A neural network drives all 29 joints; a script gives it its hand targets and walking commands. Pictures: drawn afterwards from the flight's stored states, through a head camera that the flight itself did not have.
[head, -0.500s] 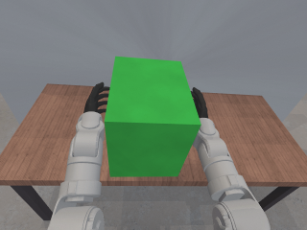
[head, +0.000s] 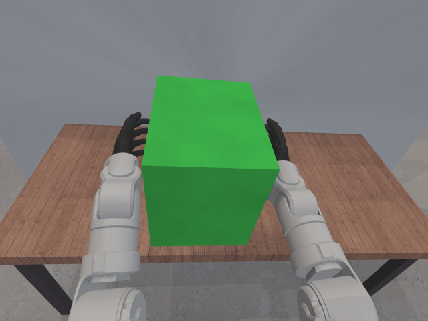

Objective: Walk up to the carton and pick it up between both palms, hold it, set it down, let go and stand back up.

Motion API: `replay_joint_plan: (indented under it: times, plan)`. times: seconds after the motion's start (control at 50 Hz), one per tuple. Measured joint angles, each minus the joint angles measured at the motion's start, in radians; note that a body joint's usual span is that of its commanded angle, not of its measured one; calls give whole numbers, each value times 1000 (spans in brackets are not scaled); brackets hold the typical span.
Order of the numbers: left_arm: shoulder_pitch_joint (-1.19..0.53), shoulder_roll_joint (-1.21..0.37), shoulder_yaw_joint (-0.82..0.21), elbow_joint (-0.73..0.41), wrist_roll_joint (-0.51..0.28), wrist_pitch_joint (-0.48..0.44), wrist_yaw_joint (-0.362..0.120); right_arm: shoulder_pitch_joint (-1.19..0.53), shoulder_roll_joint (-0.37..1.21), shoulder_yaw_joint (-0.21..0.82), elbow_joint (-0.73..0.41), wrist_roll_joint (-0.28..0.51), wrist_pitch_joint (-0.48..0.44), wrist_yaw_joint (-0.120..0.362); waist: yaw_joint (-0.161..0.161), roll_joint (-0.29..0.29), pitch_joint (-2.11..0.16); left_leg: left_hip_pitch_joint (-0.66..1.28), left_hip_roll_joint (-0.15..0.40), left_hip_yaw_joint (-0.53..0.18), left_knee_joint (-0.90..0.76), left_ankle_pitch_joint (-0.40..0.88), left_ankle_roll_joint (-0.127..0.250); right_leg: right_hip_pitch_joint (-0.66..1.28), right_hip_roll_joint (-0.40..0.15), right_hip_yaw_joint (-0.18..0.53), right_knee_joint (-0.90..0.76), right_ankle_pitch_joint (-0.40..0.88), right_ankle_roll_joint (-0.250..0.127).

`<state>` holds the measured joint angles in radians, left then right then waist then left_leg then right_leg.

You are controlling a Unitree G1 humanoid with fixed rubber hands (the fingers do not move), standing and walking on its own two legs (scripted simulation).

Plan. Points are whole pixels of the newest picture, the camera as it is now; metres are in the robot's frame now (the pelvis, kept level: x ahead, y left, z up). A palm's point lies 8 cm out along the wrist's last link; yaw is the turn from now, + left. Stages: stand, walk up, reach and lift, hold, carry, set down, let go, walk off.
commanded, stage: reach and lift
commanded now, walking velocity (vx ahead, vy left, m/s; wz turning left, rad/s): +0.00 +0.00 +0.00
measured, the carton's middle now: (202, 160) +0.38 +0.00 +0.13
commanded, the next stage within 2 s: hold in 0.04 s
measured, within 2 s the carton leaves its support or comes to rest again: neither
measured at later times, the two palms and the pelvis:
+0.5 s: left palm (121, 154) +0.35 +0.15 +0.17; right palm (277, 157) +0.35 -0.13 +0.17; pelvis -0.01 +0.00 +0.00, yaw +0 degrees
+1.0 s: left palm (118, 155) +0.35 +0.15 +0.18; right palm (274, 156) +0.36 -0.13 +0.17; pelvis -0.01 +0.00 +0.00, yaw +0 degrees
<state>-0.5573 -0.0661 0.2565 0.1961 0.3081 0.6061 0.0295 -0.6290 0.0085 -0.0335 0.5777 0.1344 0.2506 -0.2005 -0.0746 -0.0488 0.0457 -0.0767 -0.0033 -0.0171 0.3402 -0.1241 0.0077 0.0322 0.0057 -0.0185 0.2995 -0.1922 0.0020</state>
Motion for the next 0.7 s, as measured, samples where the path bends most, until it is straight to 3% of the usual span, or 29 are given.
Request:
replay_joint_plan:
  times: [0.7]
  plan:
    - [-24,-1,22,-40,22,70,-15,-42,2,-4,-1,13,49,2,6,-1,0,12,6,5,-12,17,-2,6,4,0,-6,16,-3]
